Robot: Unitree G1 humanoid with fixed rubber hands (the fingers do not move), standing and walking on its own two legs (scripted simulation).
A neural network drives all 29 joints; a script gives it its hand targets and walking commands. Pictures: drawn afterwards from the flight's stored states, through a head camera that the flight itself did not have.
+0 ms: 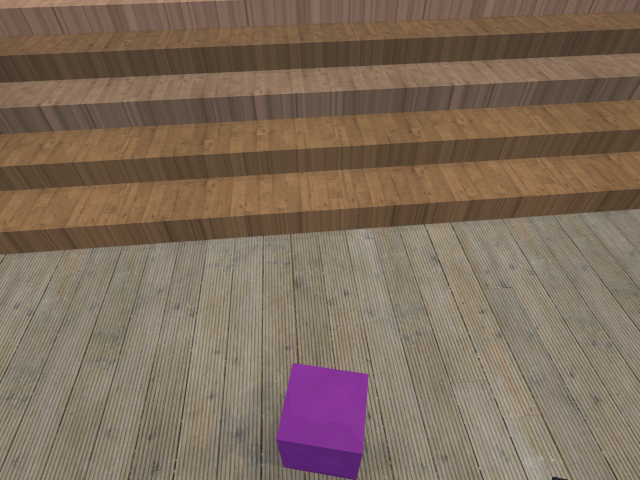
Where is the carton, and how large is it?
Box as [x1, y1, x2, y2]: [276, 363, 368, 479]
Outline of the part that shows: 293,363 276,437 283,465 285,467 356,479 362,454 368,374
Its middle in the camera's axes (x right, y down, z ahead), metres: +0.01 +0.50 +1.09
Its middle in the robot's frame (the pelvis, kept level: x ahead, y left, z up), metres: +0.44 +0.00 -0.66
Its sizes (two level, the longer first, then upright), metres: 0.210 0.200 0.250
